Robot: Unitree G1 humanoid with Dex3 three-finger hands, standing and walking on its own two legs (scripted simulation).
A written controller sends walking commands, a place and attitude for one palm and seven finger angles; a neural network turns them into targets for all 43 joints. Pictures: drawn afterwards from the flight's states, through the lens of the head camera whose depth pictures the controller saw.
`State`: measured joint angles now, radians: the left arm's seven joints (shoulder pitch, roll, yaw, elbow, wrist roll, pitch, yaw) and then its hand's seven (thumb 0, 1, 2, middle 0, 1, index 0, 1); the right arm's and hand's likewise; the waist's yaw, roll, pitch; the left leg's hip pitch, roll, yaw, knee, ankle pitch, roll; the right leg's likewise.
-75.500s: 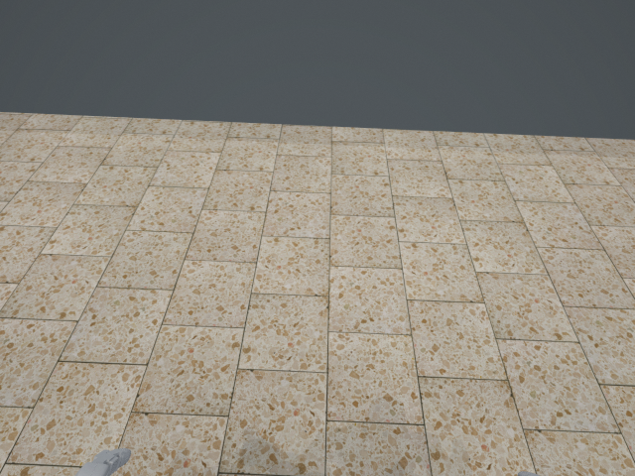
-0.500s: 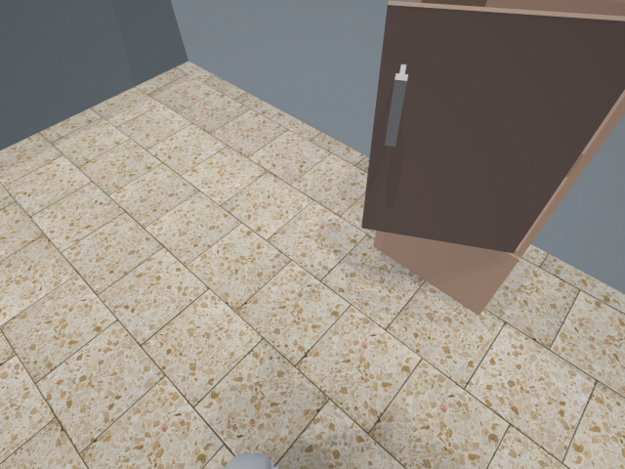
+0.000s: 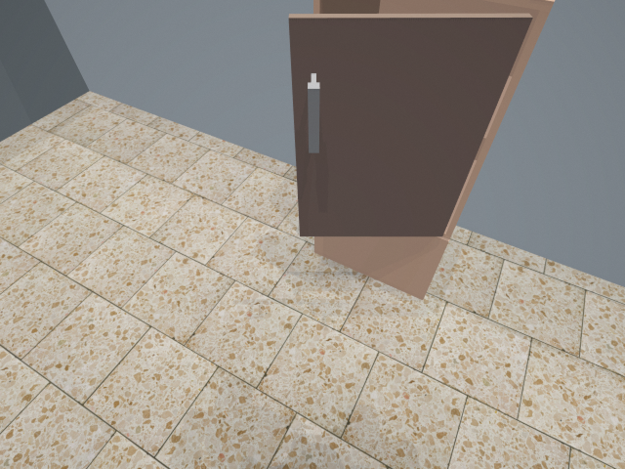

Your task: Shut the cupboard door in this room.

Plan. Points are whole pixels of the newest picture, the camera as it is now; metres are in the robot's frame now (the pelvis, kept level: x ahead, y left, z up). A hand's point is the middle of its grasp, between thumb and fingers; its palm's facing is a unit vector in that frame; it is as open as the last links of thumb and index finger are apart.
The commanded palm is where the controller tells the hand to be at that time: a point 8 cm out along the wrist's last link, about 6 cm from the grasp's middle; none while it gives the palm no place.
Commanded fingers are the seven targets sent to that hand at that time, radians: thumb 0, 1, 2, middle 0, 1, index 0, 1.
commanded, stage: take the last steps up to it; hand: left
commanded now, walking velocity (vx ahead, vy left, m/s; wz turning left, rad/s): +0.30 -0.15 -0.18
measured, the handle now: (313, 114) +0.74 +0.02 +0.04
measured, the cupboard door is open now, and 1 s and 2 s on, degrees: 29 29 29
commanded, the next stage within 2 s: come to a stop and stand still in 0.66 s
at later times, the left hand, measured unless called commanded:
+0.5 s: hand out of the picture +0.13 +0.14 -0.20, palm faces -0.03 -0.99 -0.12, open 7.3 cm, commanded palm none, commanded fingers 0.00 0.90 0.90 -0.20 -0.30 -0.20 -0.30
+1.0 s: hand (307, 323) +0.38 +0.03 -0.16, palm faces -0.06 -0.97 -0.24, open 7.2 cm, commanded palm none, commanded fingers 0.00 0.90 0.90 -0.20 -0.30 -0.20 -0.30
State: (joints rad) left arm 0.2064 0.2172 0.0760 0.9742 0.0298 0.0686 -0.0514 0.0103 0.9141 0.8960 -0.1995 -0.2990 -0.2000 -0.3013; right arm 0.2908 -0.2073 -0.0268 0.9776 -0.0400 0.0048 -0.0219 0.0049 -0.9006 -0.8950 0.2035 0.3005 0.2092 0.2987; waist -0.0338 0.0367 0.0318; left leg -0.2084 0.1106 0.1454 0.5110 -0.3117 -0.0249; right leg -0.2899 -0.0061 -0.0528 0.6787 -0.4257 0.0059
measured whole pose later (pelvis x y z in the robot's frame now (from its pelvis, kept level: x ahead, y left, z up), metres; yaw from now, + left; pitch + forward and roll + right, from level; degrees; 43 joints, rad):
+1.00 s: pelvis +0.28 -0.14 +0.00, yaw -4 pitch +0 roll +2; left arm 0.13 0.13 0.03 1.00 0.02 -0.02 0.03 0.00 0.93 0.90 -0.20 -0.30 -0.21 -0.30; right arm 0.25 -0.22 -0.05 1.05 0.00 0.05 -0.02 0.01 -0.91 -0.90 0.20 0.30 0.20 0.30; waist -0.02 0.04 0.09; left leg -0.37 0.01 0.03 1.00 -0.55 -0.05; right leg -0.34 -0.06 -0.08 0.54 -0.21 -0.03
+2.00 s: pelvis +0.20 -0.06 +0.01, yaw -5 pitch -2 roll +0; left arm 0.25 0.16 0.01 1.13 0.01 0.01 0.03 0.01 0.94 0.90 -0.20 -0.30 -0.20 -0.30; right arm 0.32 -0.13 0.01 1.16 -0.01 0.00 -0.03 0.00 -0.91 -0.90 0.20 0.30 0.20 0.30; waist -0.01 -0.03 0.04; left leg -0.14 -0.02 0.06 0.37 -0.19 0.03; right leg -0.13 0.01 0.01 0.39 -0.22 -0.01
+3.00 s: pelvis +0.21 -0.06 +0.00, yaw -5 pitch -1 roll +1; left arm 0.27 0.16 -0.01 1.07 0.01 -0.02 0.03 0.01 0.91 0.90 -0.20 -0.30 -0.20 -0.30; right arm 0.27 -0.18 0.01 1.08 -0.01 -0.03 -0.02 0.01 -0.91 -0.90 0.20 0.30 0.20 0.30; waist -0.01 0.01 0.01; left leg -0.20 -0.03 0.07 0.46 -0.24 0.04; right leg -0.20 -0.01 0.02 0.50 -0.29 0.00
